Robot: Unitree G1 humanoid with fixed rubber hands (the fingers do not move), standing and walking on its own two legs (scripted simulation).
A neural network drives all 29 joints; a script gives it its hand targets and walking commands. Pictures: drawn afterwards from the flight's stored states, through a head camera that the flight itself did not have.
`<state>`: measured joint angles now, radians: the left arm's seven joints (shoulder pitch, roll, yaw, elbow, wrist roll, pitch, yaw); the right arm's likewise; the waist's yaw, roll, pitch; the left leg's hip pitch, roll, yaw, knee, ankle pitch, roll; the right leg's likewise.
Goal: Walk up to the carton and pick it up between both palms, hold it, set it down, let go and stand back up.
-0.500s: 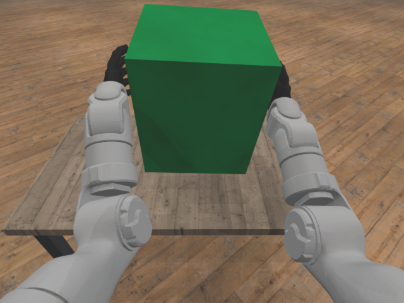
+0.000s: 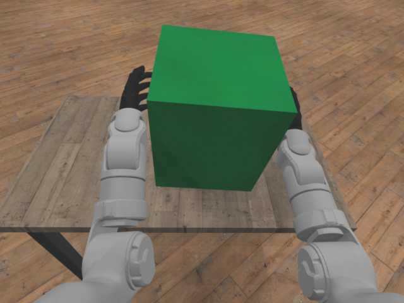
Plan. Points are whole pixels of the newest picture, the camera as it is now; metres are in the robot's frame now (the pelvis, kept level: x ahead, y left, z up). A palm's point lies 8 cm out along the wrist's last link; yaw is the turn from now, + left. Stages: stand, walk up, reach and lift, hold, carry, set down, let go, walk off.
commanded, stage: set down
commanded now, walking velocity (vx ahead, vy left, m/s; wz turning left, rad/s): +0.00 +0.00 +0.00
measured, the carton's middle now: (211, 116) +0.41 -0.02 +0.16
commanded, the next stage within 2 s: none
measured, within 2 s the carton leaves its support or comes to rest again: neither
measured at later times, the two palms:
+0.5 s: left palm (141, 121) +0.41 +0.12 +0.15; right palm (288, 136) +0.38 -0.18 +0.13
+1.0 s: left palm (142, 126) +0.42 +0.12 +0.12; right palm (282, 139) +0.39 -0.18 +0.11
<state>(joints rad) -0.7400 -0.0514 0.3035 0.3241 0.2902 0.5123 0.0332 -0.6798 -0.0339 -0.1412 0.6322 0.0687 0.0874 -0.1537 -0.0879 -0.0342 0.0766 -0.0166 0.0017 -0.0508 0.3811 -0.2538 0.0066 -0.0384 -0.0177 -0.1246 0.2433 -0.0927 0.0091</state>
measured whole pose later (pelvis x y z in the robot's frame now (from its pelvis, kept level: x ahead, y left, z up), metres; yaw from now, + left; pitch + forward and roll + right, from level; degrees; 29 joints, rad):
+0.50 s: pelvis +0.00 +0.00 +0.00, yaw -1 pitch -5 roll -2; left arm -0.75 -0.05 0.32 0.57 0.26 0.38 0.07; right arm -0.69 -0.01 -0.27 0.80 -0.04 0.01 -0.10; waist -0.07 -0.02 0.05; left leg -0.03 0.01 -0.04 0.37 -0.25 0.00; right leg -0.06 -0.01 -0.12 0.24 -0.09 0.01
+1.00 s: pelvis +0.01 -0.01 +0.00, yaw -1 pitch -1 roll -1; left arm -0.83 -0.03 0.42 0.83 0.28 0.21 0.04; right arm -0.73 0.06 -0.46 0.89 -0.23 -0.05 -0.08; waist -0.03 -0.01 0.01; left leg -0.08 0.00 -0.03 0.32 -0.22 0.00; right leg -0.13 -0.02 -0.11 0.23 -0.08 0.00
